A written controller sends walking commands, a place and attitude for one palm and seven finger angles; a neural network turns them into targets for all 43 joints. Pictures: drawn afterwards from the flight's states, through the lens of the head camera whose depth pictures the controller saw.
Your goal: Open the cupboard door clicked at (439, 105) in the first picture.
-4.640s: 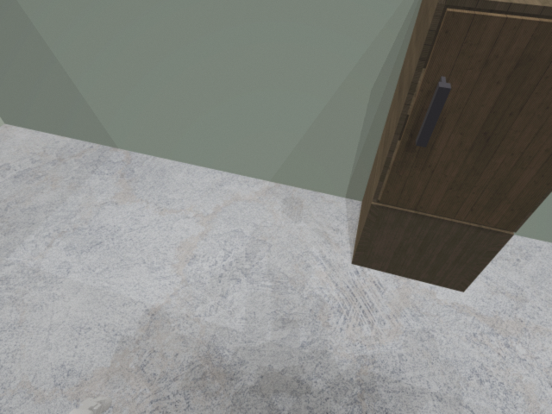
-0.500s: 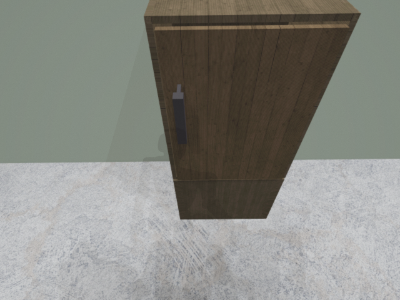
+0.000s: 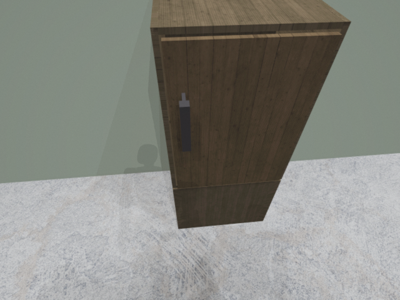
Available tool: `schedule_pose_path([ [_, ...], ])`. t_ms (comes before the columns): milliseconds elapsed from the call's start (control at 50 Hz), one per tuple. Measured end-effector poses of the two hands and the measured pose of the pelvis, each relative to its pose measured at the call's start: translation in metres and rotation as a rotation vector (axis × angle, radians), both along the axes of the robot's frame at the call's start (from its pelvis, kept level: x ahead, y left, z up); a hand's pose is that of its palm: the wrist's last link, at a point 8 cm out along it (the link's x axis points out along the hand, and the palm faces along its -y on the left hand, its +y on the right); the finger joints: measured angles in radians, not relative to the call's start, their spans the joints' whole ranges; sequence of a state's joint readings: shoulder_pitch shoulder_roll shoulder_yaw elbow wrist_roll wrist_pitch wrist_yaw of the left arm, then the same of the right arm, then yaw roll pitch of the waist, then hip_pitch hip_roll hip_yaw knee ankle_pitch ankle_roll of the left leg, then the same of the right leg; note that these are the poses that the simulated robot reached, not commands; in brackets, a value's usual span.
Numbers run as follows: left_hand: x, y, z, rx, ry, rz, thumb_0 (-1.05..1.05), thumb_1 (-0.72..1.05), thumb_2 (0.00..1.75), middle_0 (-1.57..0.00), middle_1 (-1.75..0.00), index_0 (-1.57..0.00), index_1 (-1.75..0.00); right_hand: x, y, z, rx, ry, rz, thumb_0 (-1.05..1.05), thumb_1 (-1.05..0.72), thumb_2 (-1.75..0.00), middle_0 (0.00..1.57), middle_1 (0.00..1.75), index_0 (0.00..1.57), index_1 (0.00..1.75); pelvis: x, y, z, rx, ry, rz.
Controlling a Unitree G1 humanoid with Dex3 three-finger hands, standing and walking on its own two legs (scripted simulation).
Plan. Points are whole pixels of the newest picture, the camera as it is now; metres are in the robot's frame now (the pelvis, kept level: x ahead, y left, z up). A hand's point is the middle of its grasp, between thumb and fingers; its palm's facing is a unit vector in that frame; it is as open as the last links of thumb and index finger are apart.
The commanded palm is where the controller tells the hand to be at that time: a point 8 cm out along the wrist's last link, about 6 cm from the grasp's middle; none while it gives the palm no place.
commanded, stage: come to a stop and stand still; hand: left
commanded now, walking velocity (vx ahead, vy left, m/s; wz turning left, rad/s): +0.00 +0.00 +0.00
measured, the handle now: (185, 122) +0.56 +0.07 +0.02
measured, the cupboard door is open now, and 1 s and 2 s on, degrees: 0 0 0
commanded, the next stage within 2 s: look again from close up in 0.06 s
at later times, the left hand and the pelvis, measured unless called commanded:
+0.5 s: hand out of the picture -0.02 +0.19 -0.18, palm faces +0.05 -0.97 -0.22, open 7.4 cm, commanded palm none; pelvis -0.04 +0.00 +0.00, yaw +2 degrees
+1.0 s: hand out of the picture -0.13 +0.15 -0.18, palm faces +0.09 -0.99 -0.14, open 7.4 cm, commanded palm none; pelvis -0.07 +0.00 +0.00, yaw +3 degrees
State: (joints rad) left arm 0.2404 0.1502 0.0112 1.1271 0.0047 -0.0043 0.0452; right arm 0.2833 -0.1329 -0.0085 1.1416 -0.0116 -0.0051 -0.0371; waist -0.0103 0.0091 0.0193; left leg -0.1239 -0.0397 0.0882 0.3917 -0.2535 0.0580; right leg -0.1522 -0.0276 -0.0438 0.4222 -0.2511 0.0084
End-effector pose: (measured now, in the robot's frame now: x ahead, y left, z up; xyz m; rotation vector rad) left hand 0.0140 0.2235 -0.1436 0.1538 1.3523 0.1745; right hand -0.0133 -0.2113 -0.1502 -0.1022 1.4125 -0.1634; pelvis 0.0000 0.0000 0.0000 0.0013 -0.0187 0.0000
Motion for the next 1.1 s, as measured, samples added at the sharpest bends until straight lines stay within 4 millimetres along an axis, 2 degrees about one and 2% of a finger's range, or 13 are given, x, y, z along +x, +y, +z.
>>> schedule_pose_path([
  [120, -0.007, -0.001, -0.002, -0.011, 0.018, 0.003, 0.01, 0.93, 0.89, -0.20, -0.30, -0.20, -0.30, -0.019, 0.011, 0.003, 0.018, 0.042, -0.002, 0.00, -0.91, -0.90, 0.20, 0.30, 0.20, 0.30, -0.003, 0.000, 0.002, -0.001, -0.004, -0.001],
  [200, -0.015, -0.002, -0.003, -0.020, 0.023, -0.013, 0.01, 0.93, 0.89, -0.20, -0.30, -0.20, -0.30, -0.023, 0.010, 0.005, 0.022, 0.039, 0.012, 0.00, -0.91, -0.90, 0.20, 0.30, 0.20, 0.30, -0.006, 0.000, 0.001, 0.001, -0.003, 0.013],
  [400, -0.032, 0.013, -0.001, 0.026, -0.064, 0.007, 0.00, 0.91, 0.89, -0.20, -0.30, -0.20, -0.30, 0.013, -0.027, 0.008, -0.076, -0.146, 0.064, 0.00, -0.91, -0.90, 0.20, 0.30, 0.20, 0.30, -0.025, 0.002, -0.005, -0.011, -0.038, 0.032],
  [480, -0.043, 0.011, -0.001, 0.018, -0.077, 0.002, 0.00, 0.91, 0.89, -0.20, -0.30, -0.20, -0.30, 0.025, -0.032, 0.014, -0.082, -0.208, 0.084, 0.00, -0.91, -0.90, 0.19, 0.30, 0.20, 0.30, -0.035, 0.002, -0.004, -0.010, -0.046, 0.028],
  [560, -0.058, 0.006, -0.002, 0.002, -0.075, 0.006, 0.00, 0.91, 0.89, -0.20, -0.30, -0.20, -0.30, 0.024, -0.031, 0.018, -0.078, -0.231, 0.102, 0.00, -0.91, -0.90, 0.19, 0.30, 0.20, 0.30, -0.045, 0.001, -0.003, -0.009, -0.047, 0.028],
  [680, -0.085, -0.001, -0.006, -0.022, -0.041, 0.021, 0.00, 0.91, 0.89, -0.20, -0.30, -0.20, -0.30, 0.004, -0.026, 0.017, -0.064, -0.193, 0.106, 0.00, -0.91, -0.90, 0.19, 0.30, 0.20, 0.30, -0.057, 0.000, -0.002, -0.011, -0.045, 0.032],
  [960, -0.142, -0.016, -0.009, -0.069, 0.087, 0.065, 0.00, 0.91, 0.89, -0.20, -0.30, -0.20, -0.30, -0.079, -0.002, 0.009, -0.018, 0.012, 0.037, 0.00, -0.91, -0.90, 0.20, 0.30, 0.20, 0.30, -0.072, 0.003, 0.000, -0.020, -0.021, 0.046],
  [1020, -0.153, -0.022, -0.007, -0.077, 0.117, 0.083, 0.00, 0.91, 0.89, -0.20, -0.30, -0.20, -0.30, -0.088, -0.004, 0.008, -0.021, 0.043, 0.020, 0.00, -0.91, -0.90, 0.20, 0.30, 0.20, 0.30, -0.073, -0.001, 0.000, -0.020, -0.014, 0.053],
  [1100, -0.166, -0.032, -0.006, -0.077, 0.149, 0.120, 0.00, 0.91, 0.89, -0.20, -0.30, -0.20, -0.30, -0.088, -0.017, 0.005, -0.032, 0.056, 0.014, 0.00, -0.90, -0.90, 0.20, 0.30, 0.20, 0.30, -0.071, -0.010, -0.002, -0.010, 0.000, 0.061],
])
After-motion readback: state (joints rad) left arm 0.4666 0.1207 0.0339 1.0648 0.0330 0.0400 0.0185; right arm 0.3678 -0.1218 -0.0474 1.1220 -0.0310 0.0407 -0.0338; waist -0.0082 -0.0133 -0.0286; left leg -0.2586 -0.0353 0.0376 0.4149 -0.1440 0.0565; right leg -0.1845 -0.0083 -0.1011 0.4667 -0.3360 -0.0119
